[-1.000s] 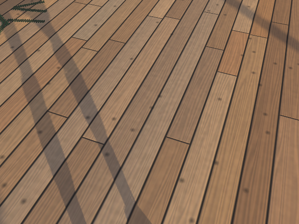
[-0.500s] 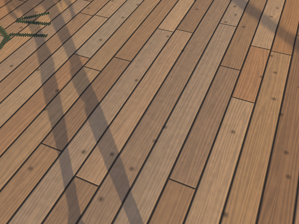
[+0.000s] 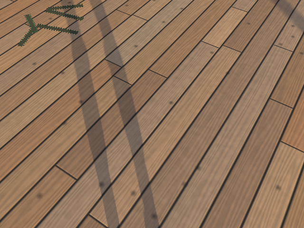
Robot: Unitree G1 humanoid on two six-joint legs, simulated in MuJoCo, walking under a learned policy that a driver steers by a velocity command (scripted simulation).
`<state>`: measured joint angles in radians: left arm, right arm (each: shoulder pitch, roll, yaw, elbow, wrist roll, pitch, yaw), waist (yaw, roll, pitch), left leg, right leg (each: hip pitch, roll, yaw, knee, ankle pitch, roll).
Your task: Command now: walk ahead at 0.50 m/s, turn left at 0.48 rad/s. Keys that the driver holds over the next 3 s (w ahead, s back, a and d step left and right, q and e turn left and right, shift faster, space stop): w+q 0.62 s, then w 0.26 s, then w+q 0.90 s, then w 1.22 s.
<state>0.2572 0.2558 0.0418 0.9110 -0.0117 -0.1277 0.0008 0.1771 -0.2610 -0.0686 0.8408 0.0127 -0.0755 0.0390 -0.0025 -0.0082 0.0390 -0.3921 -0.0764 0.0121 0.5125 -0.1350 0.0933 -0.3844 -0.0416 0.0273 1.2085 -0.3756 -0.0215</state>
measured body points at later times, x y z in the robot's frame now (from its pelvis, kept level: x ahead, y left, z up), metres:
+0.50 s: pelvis +0.28 -0.03 +0.00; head +0.31 -0.03 +0.45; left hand +0.38 +0.27 -0.08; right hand +0.42 -0.28 -0.12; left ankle +0.15 +0.07 -0.64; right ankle +0.36 -0.12 -0.73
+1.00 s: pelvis +0.50 +0.12 +0.00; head +0.53 +0.15 +0.45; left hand +0.41 +0.39 -0.13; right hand +0.78 -0.02 -0.09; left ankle +0.52 +0.23 -0.73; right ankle +0.45 -0.09 -0.64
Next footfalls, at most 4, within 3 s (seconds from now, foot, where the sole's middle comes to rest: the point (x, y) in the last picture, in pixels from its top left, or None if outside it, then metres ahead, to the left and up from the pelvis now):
0.38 right None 0.40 -0.11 -0.77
0.90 left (99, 205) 0.55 0.25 -0.77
1.38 right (117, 140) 0.89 0.19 -0.77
1.90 left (39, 145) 0.86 0.58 -0.77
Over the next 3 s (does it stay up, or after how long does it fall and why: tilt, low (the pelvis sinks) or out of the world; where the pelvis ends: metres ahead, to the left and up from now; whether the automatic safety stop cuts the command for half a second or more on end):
stays up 1.17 0.93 -0.01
